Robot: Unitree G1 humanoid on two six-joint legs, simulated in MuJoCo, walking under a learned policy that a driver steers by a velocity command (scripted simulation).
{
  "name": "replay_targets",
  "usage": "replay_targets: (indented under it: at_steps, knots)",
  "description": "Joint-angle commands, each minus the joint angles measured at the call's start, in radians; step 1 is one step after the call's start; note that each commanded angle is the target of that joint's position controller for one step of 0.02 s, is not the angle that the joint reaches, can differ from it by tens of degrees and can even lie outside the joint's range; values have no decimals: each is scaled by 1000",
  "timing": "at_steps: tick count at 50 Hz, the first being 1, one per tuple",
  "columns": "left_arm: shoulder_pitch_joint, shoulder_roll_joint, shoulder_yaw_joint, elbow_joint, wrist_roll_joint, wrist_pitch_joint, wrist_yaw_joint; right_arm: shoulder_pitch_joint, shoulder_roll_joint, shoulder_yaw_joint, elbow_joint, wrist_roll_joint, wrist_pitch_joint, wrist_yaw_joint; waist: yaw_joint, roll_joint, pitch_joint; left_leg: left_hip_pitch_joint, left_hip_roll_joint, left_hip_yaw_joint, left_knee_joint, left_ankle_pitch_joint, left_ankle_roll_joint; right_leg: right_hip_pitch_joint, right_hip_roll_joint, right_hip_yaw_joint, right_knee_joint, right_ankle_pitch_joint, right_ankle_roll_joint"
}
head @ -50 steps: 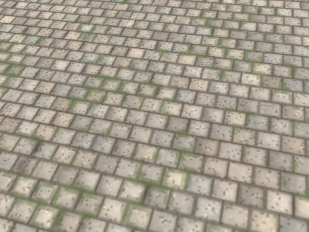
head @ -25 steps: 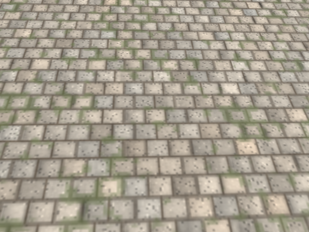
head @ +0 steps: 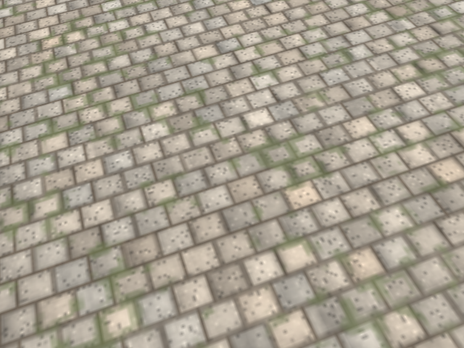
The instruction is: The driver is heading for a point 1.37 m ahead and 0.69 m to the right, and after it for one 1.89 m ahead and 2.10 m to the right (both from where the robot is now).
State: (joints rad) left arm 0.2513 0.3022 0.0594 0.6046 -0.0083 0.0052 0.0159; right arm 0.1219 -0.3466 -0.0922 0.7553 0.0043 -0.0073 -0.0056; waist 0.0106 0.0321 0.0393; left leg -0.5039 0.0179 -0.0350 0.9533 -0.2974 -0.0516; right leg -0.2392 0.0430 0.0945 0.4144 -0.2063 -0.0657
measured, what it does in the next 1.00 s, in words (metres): walks ahead, turning right: left foot, then right foot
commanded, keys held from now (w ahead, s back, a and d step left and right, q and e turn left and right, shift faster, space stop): w+e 1.00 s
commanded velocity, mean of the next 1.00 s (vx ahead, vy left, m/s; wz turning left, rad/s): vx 0.43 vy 0.00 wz -0.60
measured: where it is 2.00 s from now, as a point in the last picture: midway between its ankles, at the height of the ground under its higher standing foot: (407, 208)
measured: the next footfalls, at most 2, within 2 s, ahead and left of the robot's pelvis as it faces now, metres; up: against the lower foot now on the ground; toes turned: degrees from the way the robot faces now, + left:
left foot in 0.24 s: +0.16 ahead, +0.14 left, +0.00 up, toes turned -13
right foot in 0.72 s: +0.40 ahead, -0.21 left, +0.00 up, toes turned -28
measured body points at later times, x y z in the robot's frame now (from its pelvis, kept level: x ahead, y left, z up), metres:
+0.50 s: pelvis +0.17 +0.02 +0.00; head +0.19 +0.03 +0.44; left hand +0.40 +0.23 -0.10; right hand +0.12 -0.26 -0.12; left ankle +0.13 +0.15 -0.75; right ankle +0.20 -0.16 -0.67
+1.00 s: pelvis +0.41 -0.14 +0.00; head +0.43 -0.17 +0.45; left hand +0.64 +0.05 -0.10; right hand +0.42 -0.47 -0.09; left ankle +0.63 -0.05 -0.67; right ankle +0.37 -0.19 -0.75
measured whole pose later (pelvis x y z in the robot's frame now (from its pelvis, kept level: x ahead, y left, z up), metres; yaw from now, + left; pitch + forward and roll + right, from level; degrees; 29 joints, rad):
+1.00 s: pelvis +0.41 -0.14 +0.00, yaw -36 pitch +1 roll +0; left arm 0.32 0.29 0.06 0.67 -0.01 -0.05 -0.01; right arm 0.11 -0.33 -0.03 0.67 -0.02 -0.09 0.00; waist 0.05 0.03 0.06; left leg -0.68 0.11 -0.09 0.89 -0.13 -0.07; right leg -0.19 0.12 0.10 0.35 -0.18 -0.10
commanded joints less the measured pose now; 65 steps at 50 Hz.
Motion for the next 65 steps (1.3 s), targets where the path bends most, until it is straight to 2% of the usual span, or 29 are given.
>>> replay_targets:
  at_steps: [1, 7, 11, 12, 13, 14, 15, 17, 19, 24, 30, 33, 35, 36, 37, 38, 39, 40, 42, 46, 51, 55, 59, 60, 61, 62, 63, 64, 65]
  knots:
    - [12, 184, 53, -54, -2, -26, 12, -101, -71, -13, -89, 1, -46, 10, 29, -187, -46, -107, -5, -33, -181, 58, -2, 144, -219, 313, -208, -244, -158]
    - [41, 205, 58, -36, -13, -27, 1, -121, -67, -5, -98, 16, -88, 34, 42, -181, -24, 47, -39, -35, -377, 38, 12, 45, -202, 380, -171, -276, -165]
    - [12, 160, 41, -36, -14, -18, -3, -6, -78, -15, -69, 23, -111, 30, -37, -160, -36, 309, -42, -18, -525, 122, 49, -69, -141, 405, -77, -310, -114]
    - [6, 116, 28, -38, -11, -20, -1, 77, -98, -25, -51, 17, -114, 24, -77, -134, -64, 454, 13, -58, -546, 111, 72, -159, -98, 364, 23, -331, -76]
    - [16, 31, 3, -43, -2, -23, -2, 210, -148, -35, -30, -1, -113, 14, -115, 19, -144, 633, 199, -256, -600, -44, 131, -286, -4, 223, 323, -409, -14]
    - [11, 51, 6, -108, -31, -36, 3, 273, -236, -53, -6, -26, -107, 22, -90, 226, -119, 675, 377, -662, -737, -399, 261, -539, 61, 109, 553, -440, 14]
    - [23, 132, 24, -85, -35, -39, 5, 205, -182, -41, -21, -10, -106, 24, -71, 165, -35, 611, 395, -674, -760, -492, 278, -613, -31, 106, 682, -363, 31]
    - [20, 152, 37, -45, -20, -33, -1, 141, -89, -12, -46, -1, -99, 12, -57, 102, 20, 552, 296, -446, -756, -307, 218, -611, -71, 74, 741, -205, 50]
    - [-17, 118, 33, -53, -18, -37, -15, 126, -63, 1, -41, -9, -94, 1, -54, 93, 41, 494, 246, -276, -781, -82, 195, -589, -112, 53, 734, -97, 62]
    - [-86, 58, 13, -88, -17, -41, -29, 168, -78, 1, -13, -16, -96, -5, -71, 58, 34, 483, 217, -48, -803, 254, 215, -594, -126, -1, 632, 67, 101]
    - [-241, 15, -10, -130, -18, -54, -73, 215, -128, -4, 26, 8, -78, -7, -109, 36, 80, 500, 226, 118, -803, 396, 190, -457, -112, -122, 290, 196, 64]
    - [-221, 61, 11, -138, -16, -51, -85, 220, -169, -14, 34, 19, -62, -10, -55, 67, 26, 584, 247, 179, -670, 841, 164, -327, -42, -183, 224, 97, -3]
    - [-13, 139, 55, -91, -17, -41, -78, 214, -191, -20, 29, 23, -47, -19, 76, 76, -112, 549, 234, 219, -368, 1084, 135, -25, 33, -210, 178, 80, -69]
    - [157, 190, 86, -50, -21, -29, -59, 216, -169, -9, 15, 19, -51, -22, 165, 33, -192, 367, 201, 226, -117, 940, 103, 260, 22, -141, 142, 108, -109]
    - [186, 305, 104, -40, -28, -25, -41, 311, -22, 37, -44, -29, -67, -8, 71, -252, -300, -78, 49, 205, 274, -9, 46, 657, -253, 348, 136, 10, -254]
    - [206, 273, 89, -78, -22, -42, -44, 275, -55, 46, -63, -16, -104, 5, 97, -222, -505, -197, -51, -37, 453, -299, 45, 730, -388, 777, -41, -163, -364]
    - [177, 207, 68, -62, -8, -57, -51, 142, -131, 21, -99, 28, -121, 13, 127, -137, -367, -286, 3, -84, 463, -202, 58, 640, -350, 647, -99, -157, -293]
    - [124, 189, 61, -52, -11, -65, -52, 102, -117, 30, -120, 34, -133, 12, 88, -93, -222, -288, 41, -65, 382, -111, 70, 474, -310, 516, -117, -88, -261]
    - [1, 145, 44, -69, 1, -70, -48, 122, -113, 25, -101, -1, -128, 2, -4, -48, -109, -173, 100, -64, 245, -18, 56, 213, -231, 345, -142, 120, -225]
    - [-22, 139, 41, -42, -3, -79, -30, 135, -77, 31, -94, -24, -90, 3, -43, -73, -64, -95, 103, -30, 116, 57, -6, 11, -183, 232, -197, 272, -238]
    - [43, 166, 48, 7, -11, -66, -6, -86, -23, 54, -152, -20, -96, 12, 36, -96, -16, -28, 30, -9, -278, 371, -29, -65, -104, 155, -176, 162, -165]
    - [112, 153, 42, 58, -18, -65, -5, -144, -51, 46, -165, -1, -112, 33, 68, -119, -16, 17, 17, -32, -410, 428, 0, 33, -164, 219, -124, 78, -147]
    - [111, 147, 42, 83, -10, -50, -6, -49, -88, 20, -151, -3, -119, 33, 7, -159, -23, 116, 0, -2, -472, 249, 76, 142, -200, 272, 2, 241, -110]
    - [111, 116, 30, 82, -5, -49, -10, 50, -117, 4, -131, -10, -122, 27, -41, -137, -93, 269, 11, 0, -486, 254, 112, 130, -145, 233, 139, 340, -83]
    - [148, 67, 10, 67, 12, -50, -11, 193, -170, -9, -123, -24, -124, 23, -83, -24, -254, 545, 169, -166, -441, 271, 187, -4, -78, 175, 417, 190, -43]
    - [284, 8, -9, 68, -20, -62, -11, 292, -234, -32, -71, -21, -110, 31, -49, 294, -372, 843, 358, -636, -573, -5, 350, -348, 76, 61, 760, -300, 39]
    - [236, 100, 5, 79, -31, -66, -8, 307, -139, -11, -69, 9, -107, 40, -82, 191, -307, 823, 371, -769, -668, -267, 333, -486, 30, 119, 874, -355, 44]
    - [105, 151, 20, 57, -33, -67, -6, 249, -92, 4, -76, 9, -104, 36, -101, 89, -166, 703, 337, -628, -684, -256, 290, -528, -12, 102, 893, -268, 41]
    - [33, 143, 17, 37, -19, -68, -4, 193, -79, 12, -85, -5, -98, 34, -82, 22, -95, 585, 294, -505, -692, -140, 270, -508, -53, 54, 864, -200, 42]
Keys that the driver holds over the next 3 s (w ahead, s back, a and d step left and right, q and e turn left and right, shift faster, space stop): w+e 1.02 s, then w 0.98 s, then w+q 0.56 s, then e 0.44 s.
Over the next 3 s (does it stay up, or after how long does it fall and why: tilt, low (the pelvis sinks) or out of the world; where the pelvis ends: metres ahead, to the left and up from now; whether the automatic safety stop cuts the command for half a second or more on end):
stays up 1.25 -0.76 -0.01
